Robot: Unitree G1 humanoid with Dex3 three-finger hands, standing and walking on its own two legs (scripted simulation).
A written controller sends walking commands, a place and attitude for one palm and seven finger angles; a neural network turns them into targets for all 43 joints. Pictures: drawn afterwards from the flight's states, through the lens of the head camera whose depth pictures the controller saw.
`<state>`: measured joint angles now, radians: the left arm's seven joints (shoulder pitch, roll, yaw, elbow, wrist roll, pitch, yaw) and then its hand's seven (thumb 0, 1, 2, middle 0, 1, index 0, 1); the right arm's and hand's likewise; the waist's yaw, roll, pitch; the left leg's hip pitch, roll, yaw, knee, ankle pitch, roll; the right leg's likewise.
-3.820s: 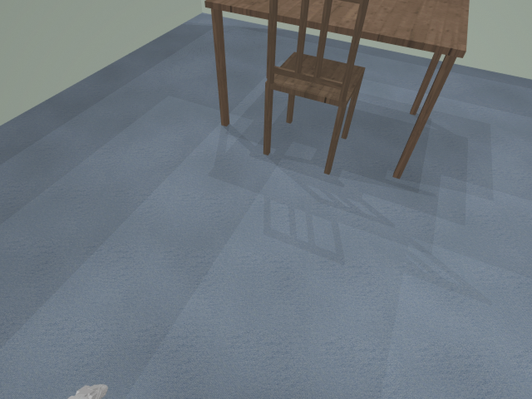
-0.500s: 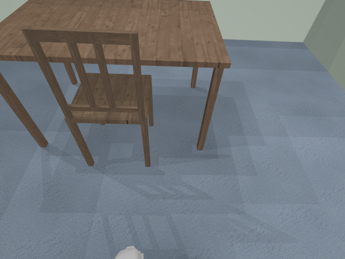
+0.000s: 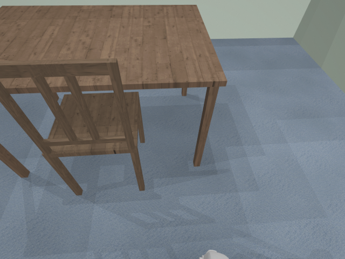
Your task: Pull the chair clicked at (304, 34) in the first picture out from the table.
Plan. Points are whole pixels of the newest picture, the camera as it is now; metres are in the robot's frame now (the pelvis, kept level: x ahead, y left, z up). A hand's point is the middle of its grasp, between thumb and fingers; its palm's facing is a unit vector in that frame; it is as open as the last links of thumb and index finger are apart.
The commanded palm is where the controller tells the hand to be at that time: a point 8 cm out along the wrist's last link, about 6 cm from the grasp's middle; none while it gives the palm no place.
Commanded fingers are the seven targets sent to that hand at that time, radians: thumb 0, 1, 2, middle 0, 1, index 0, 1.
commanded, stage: take the last steps up to it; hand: left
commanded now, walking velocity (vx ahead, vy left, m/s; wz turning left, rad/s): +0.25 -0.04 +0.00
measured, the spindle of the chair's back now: (57, 112) +0.59 +0.42 -0.07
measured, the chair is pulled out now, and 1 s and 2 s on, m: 0.00 0.00 0.00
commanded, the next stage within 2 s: come to a stop and stand still in 0.26 s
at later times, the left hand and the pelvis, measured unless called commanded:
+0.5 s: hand out of the picture +0.12 +0.14 -0.20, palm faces +0.12 -0.99 -0.12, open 7.3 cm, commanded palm none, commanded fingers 0.00 0.90 0.90 -0.20 -0.30 -0.20 -0.30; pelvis +0.15 -0.02 -0.01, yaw +2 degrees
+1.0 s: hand out of the picture +0.15 +0.11 -0.16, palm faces +0.05 -0.96 -0.28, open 7.4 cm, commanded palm none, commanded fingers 0.00 0.90 0.90 -0.20 -0.30 -0.20 -0.30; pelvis +0.11 -0.08 +0.00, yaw -1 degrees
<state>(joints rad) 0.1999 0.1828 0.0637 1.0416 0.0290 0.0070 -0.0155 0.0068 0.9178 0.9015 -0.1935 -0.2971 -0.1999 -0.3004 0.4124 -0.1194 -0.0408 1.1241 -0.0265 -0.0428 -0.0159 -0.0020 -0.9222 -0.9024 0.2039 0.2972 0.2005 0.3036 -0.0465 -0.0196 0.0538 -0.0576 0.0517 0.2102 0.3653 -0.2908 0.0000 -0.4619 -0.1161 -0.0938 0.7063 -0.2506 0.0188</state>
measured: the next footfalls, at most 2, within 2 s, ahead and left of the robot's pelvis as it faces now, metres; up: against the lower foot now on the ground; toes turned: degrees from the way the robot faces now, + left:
right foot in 0.08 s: +0.15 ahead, -0.14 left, +0.00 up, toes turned -9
left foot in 0.46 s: +0.23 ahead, +0.09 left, +0.00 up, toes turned +10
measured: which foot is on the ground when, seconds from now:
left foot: down 0.00-0.08, up 0.10-0.44, down 0.46-0.90, up 0.92-1.00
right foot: up 0.00-0.06, down 0.08-0.56, up 0.58-0.86, down 0.88-1.00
